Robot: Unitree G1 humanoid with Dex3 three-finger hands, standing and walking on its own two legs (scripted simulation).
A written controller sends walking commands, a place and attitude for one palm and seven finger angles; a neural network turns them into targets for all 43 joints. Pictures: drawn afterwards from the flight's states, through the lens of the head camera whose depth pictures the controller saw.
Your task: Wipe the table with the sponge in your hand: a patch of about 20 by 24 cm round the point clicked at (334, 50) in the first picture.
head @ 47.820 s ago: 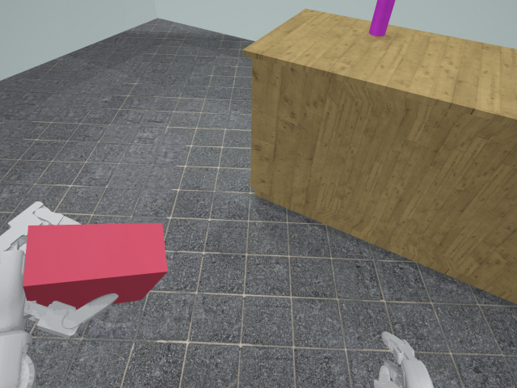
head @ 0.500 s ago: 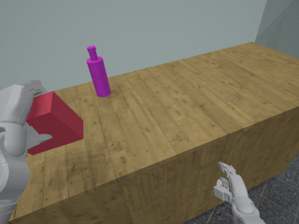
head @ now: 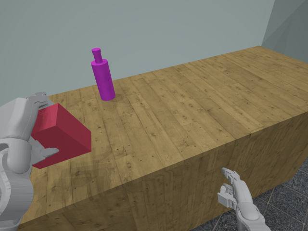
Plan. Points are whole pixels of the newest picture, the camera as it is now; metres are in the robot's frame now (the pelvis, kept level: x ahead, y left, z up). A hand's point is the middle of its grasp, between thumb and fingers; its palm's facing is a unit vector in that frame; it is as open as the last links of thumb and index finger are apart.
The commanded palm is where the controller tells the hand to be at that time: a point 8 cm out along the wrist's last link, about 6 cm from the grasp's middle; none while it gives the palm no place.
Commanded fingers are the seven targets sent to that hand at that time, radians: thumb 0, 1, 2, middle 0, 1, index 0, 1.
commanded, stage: bring the sponge back beside the body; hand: left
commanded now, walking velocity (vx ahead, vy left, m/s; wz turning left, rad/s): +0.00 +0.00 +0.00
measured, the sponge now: (54, 143) +0.22 +0.29 +0.17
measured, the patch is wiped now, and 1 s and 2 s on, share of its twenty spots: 0.95 0.95 0.95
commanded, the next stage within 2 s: step back with the hand held close in 1.12 s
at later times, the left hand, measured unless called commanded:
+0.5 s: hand (47, 139) +0.20 +0.27 +0.20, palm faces +0.35 -0.22 -0.91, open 10.1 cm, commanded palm +0.15 +0.27 +0.27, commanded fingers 0.00 0.10 1.30 -1.20 -1.60 -1.20 -1.60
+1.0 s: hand (48, 142) +0.20 +0.27 +0.20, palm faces +0.36 -0.23 -0.90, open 10.1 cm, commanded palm +0.15 +0.27 +0.27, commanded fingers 0.00 0.10 1.30 -1.20 -1.60 -1.20 -1.60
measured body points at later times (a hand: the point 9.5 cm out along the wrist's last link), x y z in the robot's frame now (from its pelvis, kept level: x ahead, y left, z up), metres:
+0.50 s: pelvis +0.00 -0.01 +0.00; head -0.06 -0.05 +0.44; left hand +0.18 +0.28 +0.25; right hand +0.27 -0.18 -0.04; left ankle +0.02 +0.09 -0.74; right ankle +0.04 -0.09 -0.74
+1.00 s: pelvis +0.00 -0.01 +0.00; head -0.06 -0.05 +0.44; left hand +0.18 +0.28 +0.25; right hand +0.28 -0.18 -0.04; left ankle +0.02 +0.09 -0.74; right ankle +0.04 -0.09 -0.74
